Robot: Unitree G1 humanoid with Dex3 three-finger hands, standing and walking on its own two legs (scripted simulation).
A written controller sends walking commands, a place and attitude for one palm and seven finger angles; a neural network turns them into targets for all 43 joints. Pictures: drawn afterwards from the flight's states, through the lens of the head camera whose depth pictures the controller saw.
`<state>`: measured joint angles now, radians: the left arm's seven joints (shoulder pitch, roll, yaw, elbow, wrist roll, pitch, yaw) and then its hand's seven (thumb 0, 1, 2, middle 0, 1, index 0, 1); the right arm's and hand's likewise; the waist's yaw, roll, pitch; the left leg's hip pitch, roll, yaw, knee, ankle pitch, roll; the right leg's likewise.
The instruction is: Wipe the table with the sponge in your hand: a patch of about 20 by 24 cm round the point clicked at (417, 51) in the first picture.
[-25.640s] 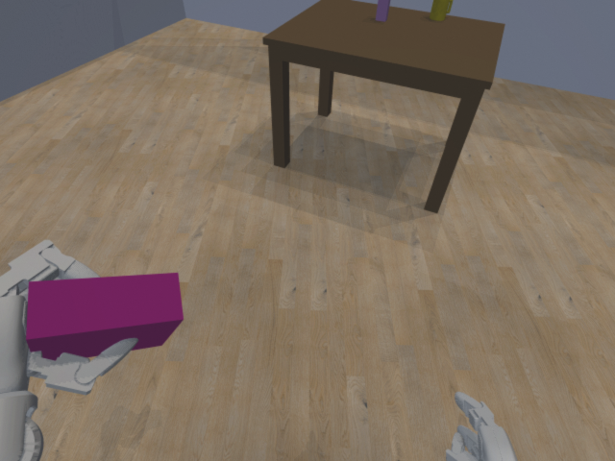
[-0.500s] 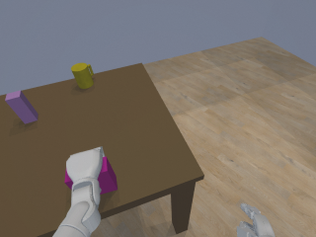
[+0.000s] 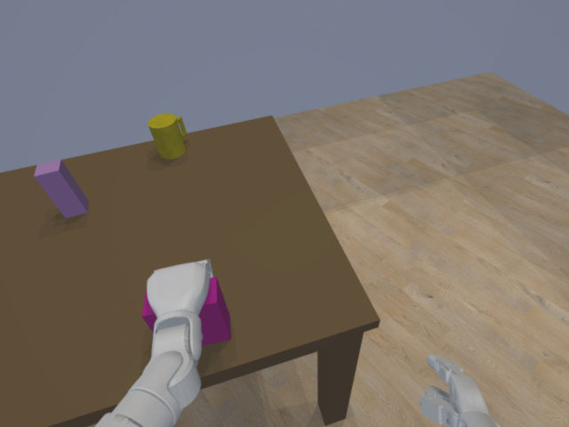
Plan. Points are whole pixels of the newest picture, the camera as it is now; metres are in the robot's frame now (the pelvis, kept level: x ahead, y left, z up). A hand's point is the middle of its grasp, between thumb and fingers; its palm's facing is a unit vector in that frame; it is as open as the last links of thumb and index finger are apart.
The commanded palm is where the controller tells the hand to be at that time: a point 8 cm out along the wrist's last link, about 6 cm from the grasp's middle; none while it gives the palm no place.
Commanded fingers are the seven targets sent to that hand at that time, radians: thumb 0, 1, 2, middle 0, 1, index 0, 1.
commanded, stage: slide across to the third lane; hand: left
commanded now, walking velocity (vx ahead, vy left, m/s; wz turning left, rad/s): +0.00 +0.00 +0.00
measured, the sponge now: (193, 322) +0.28 +0.21 -0.05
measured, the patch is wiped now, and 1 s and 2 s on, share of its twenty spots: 0.85 0.85 0.95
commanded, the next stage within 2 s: wipe forward along the third lane in 1.14 s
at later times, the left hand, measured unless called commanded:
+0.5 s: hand (218, 298) +0.31 +0.16 +0.00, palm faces -0.05 -0.05 -1.00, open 9.1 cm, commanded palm +0.27 +0.14 +0.04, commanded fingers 0.00 0.10 1.30 -1.20 -1.60 -1.20 -1.60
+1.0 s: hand (221, 298) +0.31 +0.16 -0.01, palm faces -0.05 -0.02 -1.00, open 9.1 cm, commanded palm +0.27 +0.12 +0.03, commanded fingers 0.00 0.10 1.30 -1.20 -1.60 -1.20 -1.60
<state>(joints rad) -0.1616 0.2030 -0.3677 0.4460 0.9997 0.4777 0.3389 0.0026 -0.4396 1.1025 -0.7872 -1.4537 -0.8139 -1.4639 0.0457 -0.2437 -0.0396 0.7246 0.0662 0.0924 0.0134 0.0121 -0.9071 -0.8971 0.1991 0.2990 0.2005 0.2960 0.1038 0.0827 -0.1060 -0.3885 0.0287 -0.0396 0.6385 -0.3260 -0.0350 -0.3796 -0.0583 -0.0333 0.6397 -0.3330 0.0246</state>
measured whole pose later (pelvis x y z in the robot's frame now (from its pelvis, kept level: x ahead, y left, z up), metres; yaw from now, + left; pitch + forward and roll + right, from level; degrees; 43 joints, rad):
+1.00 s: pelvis -0.01 -0.01 +0.00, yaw -1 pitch +5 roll +0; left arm -0.30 0.11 -0.41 0.64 0.98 0.52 0.41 0.00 -0.45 1.11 -0.79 -1.46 -0.82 -1.46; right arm 0.04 -0.23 -0.05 0.76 0.06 0.14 0.05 0.01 -0.91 -0.90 0.20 0.30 0.20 0.30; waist 0.09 0.07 -0.12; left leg -0.39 0.05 -0.03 0.61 -0.30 -0.05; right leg -0.40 -0.04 -0.02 0.64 -0.31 0.01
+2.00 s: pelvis -0.06 -0.02 -0.02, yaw -3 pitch +11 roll +1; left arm -0.75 0.19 -0.19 1.15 0.96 0.42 0.45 0.00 -0.56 1.18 -0.88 -1.37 -0.91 -1.38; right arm 0.14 -0.25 -0.02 0.82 0.04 0.09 -0.05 0.01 -0.91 -0.90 0.20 0.30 0.20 0.30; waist -0.02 0.05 -0.13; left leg -0.65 0.04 -0.04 0.73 -0.29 -0.02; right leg -0.68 -0.01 0.01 0.75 -0.27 0.00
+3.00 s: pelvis -0.03 +0.00 -0.03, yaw -6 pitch +20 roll -1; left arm -0.99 0.40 -0.06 1.35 1.01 0.36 0.40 0.00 -0.56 1.18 -0.89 -1.37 -0.91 -1.38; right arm 0.23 -0.27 -0.01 0.78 0.03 0.03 0.00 0.01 -0.91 -0.90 0.20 0.30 0.20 0.30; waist -0.11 0.05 -0.16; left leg -0.84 0.03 -0.08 0.85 -0.36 -0.03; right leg -0.85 0.02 0.04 0.79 -0.29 0.02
